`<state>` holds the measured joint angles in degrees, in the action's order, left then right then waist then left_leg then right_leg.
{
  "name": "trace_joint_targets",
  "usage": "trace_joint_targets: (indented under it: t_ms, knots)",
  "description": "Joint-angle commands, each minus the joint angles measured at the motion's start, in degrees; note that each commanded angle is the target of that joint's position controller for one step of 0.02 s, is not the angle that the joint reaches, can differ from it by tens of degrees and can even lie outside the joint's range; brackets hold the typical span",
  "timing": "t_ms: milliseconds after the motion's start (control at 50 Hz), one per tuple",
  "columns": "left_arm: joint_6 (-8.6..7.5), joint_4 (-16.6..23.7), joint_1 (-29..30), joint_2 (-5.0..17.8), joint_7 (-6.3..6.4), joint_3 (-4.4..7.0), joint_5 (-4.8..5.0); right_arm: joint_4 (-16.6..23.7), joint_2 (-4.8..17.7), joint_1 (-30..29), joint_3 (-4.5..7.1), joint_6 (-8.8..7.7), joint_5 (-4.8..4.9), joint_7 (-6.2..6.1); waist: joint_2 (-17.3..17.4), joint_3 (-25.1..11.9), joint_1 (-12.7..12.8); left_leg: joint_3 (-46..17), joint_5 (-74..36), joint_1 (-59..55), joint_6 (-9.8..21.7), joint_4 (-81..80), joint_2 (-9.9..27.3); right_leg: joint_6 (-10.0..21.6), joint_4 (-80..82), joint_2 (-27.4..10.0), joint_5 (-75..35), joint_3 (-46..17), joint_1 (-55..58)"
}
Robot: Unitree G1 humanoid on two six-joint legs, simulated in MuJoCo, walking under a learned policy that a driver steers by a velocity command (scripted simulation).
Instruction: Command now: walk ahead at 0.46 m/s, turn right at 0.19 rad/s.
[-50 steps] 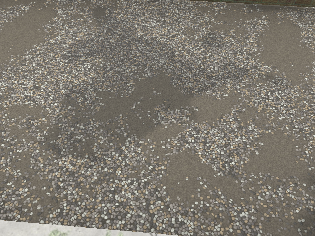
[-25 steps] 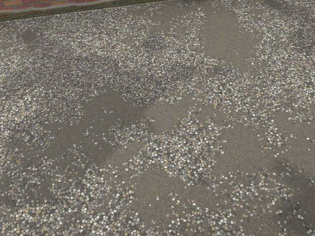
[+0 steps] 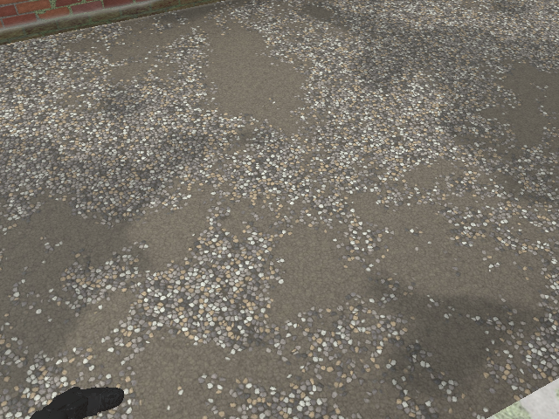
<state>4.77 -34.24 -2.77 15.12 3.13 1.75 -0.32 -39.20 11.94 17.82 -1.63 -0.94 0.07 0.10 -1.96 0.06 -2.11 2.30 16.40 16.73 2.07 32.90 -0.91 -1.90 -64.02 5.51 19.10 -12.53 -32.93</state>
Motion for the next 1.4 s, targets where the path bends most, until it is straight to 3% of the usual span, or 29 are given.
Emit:
trace_joint_targets:
  t_ms: [20, 80, 120, 140, 160, 180, 200, 220, 280, 320, 420, 440, 480, 540, 600, 720, 760, 800, 820, 840, 860, 900, 920, 1040, 1220, 1240, 1260, 1320, 1400]
  knots:
    - [0.48, 2.8, 0.9, 0.5, -0.1, -0.36, 0.15, 5.5, 6.7, -5.4, 1.63, -1.29, -0.16, 0.4, 7.7, -5.2, 3.5, -8.8, -39.3, -3.2, 6.4, -8.6, 11.4, -0.5, 11.6, -2.9, -2.5, 4.7, 4.1]
    - [0.5, 2.5, 3.2, -1.3, -0.65, -1.66, 0.71, 4.3, 6.6, -2.2, 1.79, 0.51, -1.08, 0.38, 11.4, -6.0, 0.9, -8.1, -24.6, -2.5, 7.3, -9.7, 10.0, -0.5, 25.0, -3.8, 0.5, 11.3, 13.2]
    - [0.62, 1.1, 0.8, -2.0, -0.92, -2.3, 0.15, 4.8, 5.7, -3.1, 1.66, 2.43, -0.52, 0.35, 10.5, -5.2, 2.1, -8.9, 0.2, 1.8, 5.2, -10.7, 8.0, 0.7, 36.3, -3.1, -3.2, 13.1, 22.1]
    - [0.65, 0.7, -0.4, -1.5, -1.03, -2.49, -0.76, 5.2, 5.5, -4.0, 1.74, 3.02, -0.39, 0.35, 9.7, -3.8, 2.7, -9.6, 10.2, 5.5, 3.3, -11.3, 7.1, 1.4, 38.1, -4.8, -4.5, 10.4, 26.2]
    - [0.08, 0.2, -3.0, 2.0, -1.33, -1.92, -1.2, 6.2, 4.0, -4.0, 1.41, 3.19, -0.05, 1.17, 6.3, -3.2, 2.6, -7.8, 16.6, 11.1, 1.1, -9.5, 4.5, 2.3, 37.8, -9.4, -2.0, 2.8, 29.1]
    - [-0.22, -0.8, -2.8, 7.5, -1.43, -0.13, -0.16, 7.4, 2.0, -3.9, 0.73, 3.24, 0.61, 1.8, -6.2, -1.0, 2.2, -1.0, 13.0, 7.5, -1.0, -4.8, 1.0, 4.8, 44.0, -11.5, 12.2, -2.5, 18.2]
    - [-0.54, 0.0, -0.9, 5.7, -1.48, -0.95, 0.18, 7.4, 2.8, -5.5, 0.89, 3.28, 0.43, 1.95, -8.6, 1.2, 2.1, -0.5, 9.0, 4.3, -2.2, -1.7, 0.8, 6.2, 50.3, -13.5, 18.9, -6.9, 12.9]
    - [-1.14, 0.3, 1.4, 3.6, -1.33, -1.98, 0.2, 6.8, 2.4, -4.8, 0.87, 3.32, 0.29, 1.91, -8.2, 2.5, 0.7, -1.7, 5.8, 0.8, -2.5, -3.7, 1.1, 6.0, 52.2, -13.4, 18.6, -7.1, 9.4]
    - [-2.62, -0.5, 2.7, 1.3, -1.3, -2.89, 0.3, 5.1, 2.3, -2.0, 1.03, 3.14, -0.61, 1.33, -5.3, -0.8, -1.0, -4.0, 0.0, -6.6, -2.8, -8.1, 3.2, 3.6, 50.6, -9.4, 6.4, -2.2, 11.4]
    - [-3.17, -1.4, 1.0, 0.8, -1.59, -3.02, 0.81, 4.4, 2.8, -1.9, 1.2, 3.15, -0.43, 0.91, -2.8, -2.2, 0.0, -5.2, -1.0, -6.5, -3.2, -9.4, 4.0, 3.3, 49.4, -8.5, 0.0, -0.8, 15.4]
    - [-3.27, -2.9, -1.5, 0.9, -1.67, -2.96, 0.88, 4.0, 2.6, -3.3, 1.34, 3.35, 0.05, 0.41, 0.5, -3.1, 1.5, -5.8, -3.5, -6.0, -4.3, -11.1, 4.8, 3.5, 47.4, -8.1, -8.8, 0.7, 19.9]
    - [-3.08, -2.7, -0.8, 0.5, -1.48, -2.81, 1.24, 3.1, 3.6, -2.7, 1.75, 3.06, 0.6, -0.35, 2.1, -4.0, 2.1, -6.4, -5.1, -6.8, -4.5, -11.2, 5.3, 4.4, 46.9, -7.6, -12.3, 1.4, 20.7]
    - [-3.01, -3.2, -0.9, 0.7, -1.28, -2.73, 1.49, 3.0, 3.5, -2.9, 1.75, 2.88, 0.59, -0.91, 1.5, -4.4, 2.2, -6.3, -5.7, -6.9, -4.5, -11.2, 5.6, 4.7, 46.5, -7.7, -15.2, 1.9, 21.8]
    - [-2.3, -3.8, -1.4, 1.9, -1.28, -2.29, 1.18, 2.6, 3.4, -2.5, 1.91, 3.34, 0.08, -1.14, 0.3, -5.0, 2.6, -3.8, 1.8, -6.5, -3.9, -8.4, 3.5, 6.0, 46.8, -6.8, -2.9, 1.9, 21.6]
    - [-1.11, -3.3, 0.3, 3.5, -0.97, -1.36, 1.03, 3.1, 2.5, -2.9, 1.62, 2.65, -0.15, -0.9, -1.7, -1.7, 2.4, -1.8, 5.2, -3.1, -2.9, -4.7, 2.0, 7.4, 47.1, -7.5, 7.7, 0.1, 18.4]
    - [-1.13, -2.3, 1.4, 2.8, -0.79, -1.02, 0.95, 4.3, 3.7, -2.9, 1.81, 1.28, -0.33, -0.96, 2.6, -1.0, 3.0, -4.3, 1.2, -4.4, -1.1, -3.6, 2.6, 7.0, 38.0, -4.7, -1.1, 4.2, 16.4]
    - [-1.06, -1.4, 2.0, 1.7, -0.73, -1.31, 0.77, 4.6, 4.3, -2.8, 2.05, 1.75, -0.27, -0.86, 4.7, -1.0, 3.0, -5.9, -3.5, -5.3, -0.5, -3.7, 3.0, 6.2, 33.7, -3.2, -4.5, 7.0, 16.1]
    - [-0.47, -1.6, -0.7, 1.5, -0.34, -1.31, 0.08, 5.5, 3.9, -2.1, 1.52, 1.92, -0.64, -0.98, 4.5, -0.9, 3.6, -5.7, -9.7, -5.8, 0.4, -2.0, 2.9, 5.4, 30.8, -3.1, -6.8, 8.5, 15.7]
    - [-0.72, 0.2, 2.2, 1.3, -0.9, -1.28, -0.19, 7.5, 5.2, -4.4, 1.64, 2.55, -0.67, -1.1, 6.2, 0.9, 4.1, -7.6, -24.7, -5.9, 0.8, -0.5, 4.7, 5.1, 27.0, -3.7, -16.7, 10.3, 13.4]
    - [-0.96, 0.3, 0.9, 1.4, -1.07, -1.2, -0.63, 7.6, 6.3, -3.5, 2.07, 2.95, -0.84, -1.15, 6.7, -2.1, 4.0, -8.1, -31.0, -9.0, 1.4, 1.1, 5.3, 4.9, 26.1, -3.7, -18.6, 11.0, 12.8]
    - [-1.24, 1.1, 2.2, 1.0, -1.07, -1.4, -0.22, 8.2, 5.7, -3.0, 1.93, 2.95, -0.89, -1.49, 7.1, -4.5, 3.0, -7.6, -34.2, -11.2, 1.1, 1.8, 5.3, 4.6, 25.4, -3.7, -20.5, 10.8, 12.7]
    - [-1.57, 1.5, 2.9, 0.8, -0.94, -1.41, -0.21, 8.7, 5.4, -3.1, 1.82, 3.38, -0.96, -1.84, 5.6, -6.0, 2.4, -7.3, -37.5, -11.3, 0.7, 3.1, 5.1, 4.4, 25.4, -4.0, -23.4, 11.5, 14.6]
    - [-1.68, 1.4, 2.6, 0.9, -1.01, -1.27, 0.39, 9.2, 4.4, -4.4, 1.6, 3.57, -1.05, -1.99, 4.9, -7.0, 2.5, -6.4, -37.7, -11.5, 0.0, 3.6, 4.5, 4.4, 25.4, -4.3, -25.4, 12.0, 15.5]
    - [-1.18, 2.1, 3.2, 0.1, -1.04, -1.42, 0.7, 10.5, 2.6, -7.3, 1.16, 3.83, -1.0, -1.72, 2.0, -8.4, 2.9, -3.3, -26.1, -9.1, -2.2, 4.7, 2.0, 5.2, 25.9, -6.0, -30.6, 11.8, 18.7]
    - [-1.14, 3.8, 4.6, -0.9, -1.92, -1.86, 0.12, 12.5, 1.5, -11.9, 0.77, 4.09, -0.76, -0.37, 0.7, -5.7, 3.9, -3.2, -12.4, -4.8, -2.3, 4.3, 1.6, 4.6, 27.9, -6.9, -21.4, 11.1, 14.9]
    - [-0.99, 3.2, 2.4, -0.3, -1.11, -1.94, 0.62, 11.5, 0.2, -9.5, 0.59, 3.42, -0.53, -0.28, -1.2, -8.3, 2.5, -1.7, -0.3, -6.3, -2.6, 4.2, 0.2, 4.8, 31.9, -7.4, -8.6, 7.9, 15.2]
    - [-0.68, 4.2, 4.8, 0.0, -0.96, -1.98, 1.05, 11.9, -0.5, -10.8, 0.16, 3.11, -0.4, -0.11, -2.3, -4.0, 2.3, -1.5, 1.2, -4.4, -2.6, 4.0, 0.0, 4.9, 34.2, -8.2, -4.2, 6.2, 12.4]
    - [-0.42, 5.3, 5.6, 0.3, -0.95, -2.07, 1.09, 11.7, -0.4, -11.3, 0.03, 2.32, -0.59, 0.14, -1.3, -1.7, 2.3, -2.3, 1.2, -4.0, -2.2, 3.4, 0.4, 4.6, 36.0, -8.2, 1.2, 5.2, 9.6]
    - [-0.89, 5.4, 4.3, -0.8, -1.08, -2.21, 0.5, 11.3, 0.4, -10.6, 0.16, 1.85, -0.65, 0.11, 2.8, -2.6, 2.9, -4.9, 0.5, -3.2, -1.1, 0.4, 1.8, 3.4, 32.3, -5.8, -0.6, 8.7, 11.8]
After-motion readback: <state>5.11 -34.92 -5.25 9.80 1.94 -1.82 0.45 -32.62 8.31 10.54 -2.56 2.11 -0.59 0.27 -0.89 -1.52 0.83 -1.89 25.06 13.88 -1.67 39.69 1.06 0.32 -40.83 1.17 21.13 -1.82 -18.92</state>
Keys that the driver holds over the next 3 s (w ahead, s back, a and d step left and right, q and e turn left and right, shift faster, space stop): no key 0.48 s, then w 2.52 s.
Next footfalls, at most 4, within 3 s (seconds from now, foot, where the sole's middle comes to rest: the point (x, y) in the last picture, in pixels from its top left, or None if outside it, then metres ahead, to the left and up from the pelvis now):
0.14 right None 0.10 -0.16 -0.77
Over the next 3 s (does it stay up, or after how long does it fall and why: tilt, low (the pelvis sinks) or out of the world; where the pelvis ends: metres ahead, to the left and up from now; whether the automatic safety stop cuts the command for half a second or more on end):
stays up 0.05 -0.03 -0.02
